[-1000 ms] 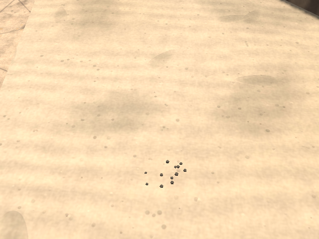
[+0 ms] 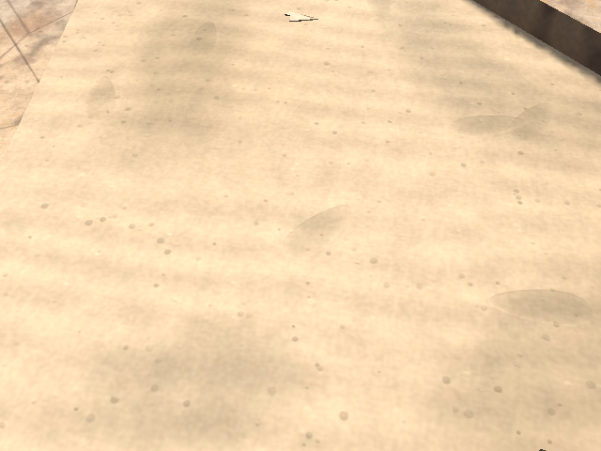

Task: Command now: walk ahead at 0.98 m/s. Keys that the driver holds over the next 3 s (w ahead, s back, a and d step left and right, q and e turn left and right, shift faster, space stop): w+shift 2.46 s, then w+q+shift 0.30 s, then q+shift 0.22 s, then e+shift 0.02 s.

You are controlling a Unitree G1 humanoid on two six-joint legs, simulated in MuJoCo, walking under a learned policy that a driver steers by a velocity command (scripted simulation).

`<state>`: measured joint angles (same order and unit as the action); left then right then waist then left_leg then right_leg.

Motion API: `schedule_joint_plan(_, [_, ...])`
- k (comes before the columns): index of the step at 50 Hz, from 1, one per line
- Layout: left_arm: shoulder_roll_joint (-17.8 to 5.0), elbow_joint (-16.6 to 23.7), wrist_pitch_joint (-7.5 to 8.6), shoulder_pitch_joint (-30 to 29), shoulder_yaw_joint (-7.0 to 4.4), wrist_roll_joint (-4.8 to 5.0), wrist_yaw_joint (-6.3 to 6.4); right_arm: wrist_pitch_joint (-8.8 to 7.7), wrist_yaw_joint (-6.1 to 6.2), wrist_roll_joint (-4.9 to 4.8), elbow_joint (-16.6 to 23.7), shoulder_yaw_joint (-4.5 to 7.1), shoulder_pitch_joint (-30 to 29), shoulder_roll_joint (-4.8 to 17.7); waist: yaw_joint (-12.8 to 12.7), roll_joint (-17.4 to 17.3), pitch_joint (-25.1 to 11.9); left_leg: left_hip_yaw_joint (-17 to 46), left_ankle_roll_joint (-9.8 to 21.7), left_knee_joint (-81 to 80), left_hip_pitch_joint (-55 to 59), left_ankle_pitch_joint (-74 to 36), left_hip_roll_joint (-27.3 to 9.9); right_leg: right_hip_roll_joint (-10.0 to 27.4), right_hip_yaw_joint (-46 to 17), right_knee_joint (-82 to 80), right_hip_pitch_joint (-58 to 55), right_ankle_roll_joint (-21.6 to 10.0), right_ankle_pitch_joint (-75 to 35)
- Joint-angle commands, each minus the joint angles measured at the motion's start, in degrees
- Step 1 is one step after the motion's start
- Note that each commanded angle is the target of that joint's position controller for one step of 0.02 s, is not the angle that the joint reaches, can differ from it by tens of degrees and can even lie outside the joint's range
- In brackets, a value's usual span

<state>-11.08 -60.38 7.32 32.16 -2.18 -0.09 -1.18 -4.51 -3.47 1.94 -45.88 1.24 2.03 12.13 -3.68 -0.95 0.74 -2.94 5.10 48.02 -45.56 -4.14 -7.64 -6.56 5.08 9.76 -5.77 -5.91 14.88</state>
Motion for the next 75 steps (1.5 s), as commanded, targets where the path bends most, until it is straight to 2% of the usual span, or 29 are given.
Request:
schedule_joint_plan(1, [-7.0, 3.5, 1.75, -1.1, -0.29, 0.82, 0.48, -0.35, -0.35, -1.0, 4.0, -0.85, -6.6, 1.0, 1.7, 1.4, 8.7, -5.4, 1.1, -10.5, 13.1, -7.9, 4.5, 13.0, -4.3, -10.9, 13.2, -2.5, -36.3])
schedule_joint_plan(4, [-10.2, 2.7, 0.99, 0.6, -0.43, -0.32, 1.46, -0.78, 0.74, -0.56, 4.7, -0.14, -6.8, 4.2, 3.1, 5.3, 5.0, -7.3, 3.2, -16.4, 16.5, -1.5, 9.6, 15.9, -2.9, -1.7, -1.3, -1.2, -65.6])
schedule_joint_plan(7, [-14.2, 2.9, -1.39, -3.4, -1.58, -2.34, 2.99, -0.51, 2.86, -0.56, -2.6, 2.68, 19.2, 10.0, 16.1, 8.4, -9.5, -4.3, 5.9, -19.4, 42.5, 8.1, 11.8, 17.1, -1.7, 32.7, -0.4, -1.1, -71.0])
schedule_joint_plan(8, [-11.6, 4.2, -1.4, -4.8, -1.23, -2.47, 2.75, -0.07, 3.98, 0.62, -4.5, 4.26, 28.9, 14.1, 19.2, 5.8, -15.0, 5.0, 7.8, -15.4, 56.6, 22.5, 2.8, 13.9, -1.7, 52.3, 12.3, -2.0, -52.2])
schedule_joint_plan(9, [-1.4, 6.4, -0.31, 2.5, 0.73, 1.37, 0.95, 0.04, 3.59, 1.55, -4.4, 5.54, 27.9, 17.5, 10.3, -16.3, -23.4, 40.9, 16.4, -23.0, 74.4, 36.0, -15.2, 1.8, -4.7, 79.0, 37.9, 1.2, 6.4])
schedule_joint_plan(10, [-7.6, 7.5, 0.38, -2.7, -0.22, 1.65, 1.4, 0.13, 2.35, 0.48, -4.3, 5.39, 24.5, 13.8, 11.5, -6.4, -21.2, 47.5, 16.2, -31.1, 71.9, 39.2, -13.4, 3.9, -10.7, 81.4, 46.4, -1.3, 6.0])
schedule_joint_plan(11, [-8.3, 9.9, 0.56, -10.7, -0.46, 1.37, 1.6, -0.56, 2.2, 0.26, -4.8, 4.64, 20.1, 10.6, 10.3, -2.3, -10.8, 37.7, 14.1, -32.8, 63.1, 33.6, -11.6, 7.4, -10.3, 77.6, 49.7, -1.9, 1.3])
schedule_joint_plan(14, [-3.9, 11.5, -1.22, -12.9, 0.53, -1.64, 0.04, -1.99, 2.64, 0.51, -7.7, 2.48, 17.6, 3.2, 3.0, 3.2, -0.3, 23.0, 9.1, -37.4, 39.8, 24.5, -5.3, 11.9, -10.9, 67.4, 42.2, -1.2, -0.3])
schedule_joint_plan(18, [-3.3, 15.6, -3.08, -21.2, 1.28, -2.85, -1.69, -3.68, 2.51, -1.34, -9.3, 2.36, 20.2, 5.2, 1.5, 0.4, 6.5, 13.7, 8.1, -44.5, 31.9, 19.2, -1.6, 15.5, -6.9, 56.7, 47.2, 1.9, -5.7])
schedule_joint_plan(24, [-4.3, 21.0, -2.18, -36.7, 2.47, -1.04, -2.63, -4.9, 2.2, -2.72, -10.2, 2.51, 25.9, 8.7, 5.5, 0.2, 9.4, 3.7, 5.3, -51.1, 34.6, -8.5, 0.6, 11.5, 1.2, 26.2, 35.0, 0.5, -28.0])
schedule_joint_plan(28, [-8.3, 20.8, -2.1, -33.8, 1.1, -1.83, -1.2, -3.41, 3.42, -1.05, -11.4, 2.6, 28.4, 12.3, 3.1, -5.0, 1.9, 0.9, 3.1, -36.2, 54.1, -46.6, -2.3, 4.4, 3.8, 21.5, 30.7, -2.5, -17.0])
schedule_joint_plan(30, [-12.1, 14.9, -2.24, -13.9, -0.93, -1.75, 0.33, -1.53, 4.77, 0.19, -11.4, 3.23, 25.8, 14.7, -6.9, -6.9, -8.5, -0.2, 2.1, -11.3, 52.1, -49.8, -2.8, 2.6, 2.0, 20.3, 11.4, -4.3, -9.7])
schedule_joint_plan(31, [-15.4, 11.9, -2.5, -2.8, -2.33, -2.56, 1.39, -1.27, 4.9, 0.52, -10.3, 2.95, 24.4, 12.9, -11.1, -5.7, -14.1, 0.1, 2.3, 6.7, 40.6, -34.9, -0.7, 9.2, -4.7, 23.5, -3.1, -5.7, -1.1])
schedule_joint_plan(32, [-21.2, 11.7, -2.43, -1.7, -3.98, -4.66, 1.7, -1.72, 3.26, -1.9, -7.9, 0.66, 32.1, 1.6, -3.1, 13.1, -21.8, 1.4, 0.4, 32.3, 16.3, 18.9, 8.8, 28.0, -34.2, 20.3, -21.6, -12.3, 12.3])
schedule_joint_plan(33, [-18.1, 11.3, -2.76, -2.2, -4.11, -2.68, 0.43, -2.92, 3.32, -3.42, -7.4, 1.53, 30.0, 6.8, -4.6, 12.3, -26.3, 8.8, 1.6, 40.1, 7.2, 29.1, 12.0, 29.3, -53.7, 8.1, -23.5, -14.0, 18.4])
schedule_joint_plan(35, [-11.2, 10.6, -1.66, -11.0, -2.91, -2.17, -0.12, -3.2, 3.64, -2.47, -3.8, 1.42, 17.0, 7.7, -1.6, 1.1, -7.6, 7.9, 2.2, 34.1, 3.0, 19.1, 5.1, 24.4, -34.2, 5.6, -4.9, -10.2, 5.8])
schedule_joint_plan(38, [-4.1, 7.5, -0.67, -11.1, -0.68, -1.62, 0.15, -0.74, 2.0, 0.33, -3.1, 0.59, 15.6, 3.4, 4.3, 0.3, 0.0, 8.2, 1.3, 26.0, 11.2, 18.3, 1.3, 16.4, -19.4, 1.8, 13.8, -4.9, -2.0])
schedule_joint_plan(43, [-7.6, 6.5, 0.84, -8.0, -1.16, -0.25, -0.01, 0.18, 0.25, 0.77, 3.9, -0.62, 1.5, 4.0, 4.3, 1.6, 8.4, 2.0, -2.0, 7.4, 3.9, 7.3, -1.2, 13.9, -11.4, -7.4, 19.4, -6.4, -9.8])
schedule_joint_plan(50, [-12.8, 4.4, 1.17, -2.1, -1.45, 0.2, 0.61, -0.67, 0.41, -0.25, 6.8, -0.97, -6.6, 6.2, 2.6, 3.7, 5.4, -5.4, 2.2, -16.9, 18.0, -4.2, 7.3, 15.6, -3.5, -5.7, 2.4, -2.7, -53.7])
schedule_joint_plan(52, [-15.3, 3.9, -0.31, -2.4, -1.91, -1.32, 1.72, -0.58, 1.62, -0.1, 4.5, 0.38, 3.3, 9.2, 8.2, 7.6, -2.3, -4.7, 3.9, -16.4, 27.9, 5.4, 11.2, 17.4, -2.9, 10.5, -2.8, -1.7, -70.7])
schedule_joint_plan(54, [-14.9, 4.8, -1.72, -5.7, -1.98, -2.25, 2.59, -0.15, 3.58, 0.59, -2.3, 2.85, 25.9, 14.0, 18.3, 7.2, -12.8, 0.7, 6.2, -15.5, 52.3, 14.9, 6.9, 15.3, -1.9, 41.9, 9.1, -1.2, -57.5])
schedule_joint_plan(55, [-4.2, 7.2, -1.46, 1.6, 0.16, -0.58, 1.29, -0.24, 4.17, 2.6, -2.6, 4.71, 28.8, 20.2, 11.4, -9.9, -21.3, 27.3, 12.5, -15.6, 71.5, 25.5, -12.1, 6.9, -2.6, 68.4, 31.4, 0.3, -7.8])
schedule_joint_plan(56, [-7.1, 7.4, -0.38, 1.4, -0.16, 1.33, 1.04, 0.08, 2.95, 1.04, -2.8, 4.85, 28.4, 17.6, 11.7, -10.6, -27.3, 51.4, 15.5, -29.1, 75.8, 36.3, -16.1, 1.7, -10.2, 78.5, 43.2, -0.4, 11.7])
schedule_joint_plan(57, [-9.5, 10.1, -0.2, -8.4, -0.66, 1.02, 1.57, -0.23, 2.67, 0.44, -3.1, 4.5, 21.7, 14.6, 10.1, -5.0, -13.8, 41.4, 12.6, -31.8, 66.4, 34.1, -12.2, 6.9, -10.4, 77.3, 49.5, -1.4, 4.5])
schedule_joint_plan(59, [-8.0, 11.4, -0.29, -13.8, -0.17, -0.17, 0.94, -1.16, 2.34, 0.35, -4.2, 3.21, 17.4, 8.6, 6.5, 2.4, -3.4, 26.9, 9.7, -34.5, 48.2, 22.5, -7.8, 10.7, -10.3, 69.4, 45.8, -1.2, -0.4])
schedule_joint_plan(61, [-5.3, 11.7, -2.3, -12.4, 0.49, -1.89, -0.37, -1.71, 2.74, -0.22, -6.0, 1.9, 17.4, 5.0, 2.1, 0.4, -0.1, 19.8, 7.5, -38.2, 37.0, 22.8, -4.3, 12.8, -10.4, 64.5, 40.4, 0.3, -0.2])
schedule_joint_plan(65, [-5.0, 17.2, -3.5, -24.3, 1.33, -2.52, -1.79, -3.25, 2.34, -1.51, -7.6, 2.11, 20.4, 6.9, 2.2, -0.8, 7.4, 10.4, 7.4, -45.2, 31.4, 13.6, -0.3, 15.4, -5.4, 51.2, 46.8, 2.7, -8.1])
schedule_joint_plan(72, [-6.6, 21.6, -2.46, -36.6, 2.16, -1.19, -2.14, -4.17, 2.6, -2.43, -9.5, 2.49, 26.5, 11.4, 5.0, -0.7, 7.7, 1.6, 4.3, -48.4, 44.7, -21.8, -0.9, 9.4, 1.8, 21.5, 34.7, -0.6, -26.9])
schedule_joint_plan(75, [-10.7, 19.3, -2.48, -26.3, 0.4, -1.74, -0.58, -2.25, 4.08, -0.43, -10.4, 3.01, 27.0, 14.8, -0.9, -5.8, -2.1, 0.3, 2.5, -28.2, 55.0, -51.5, -3.2, 3.1, 2.6, 21.9, 24.1, -2.9, -13.0])
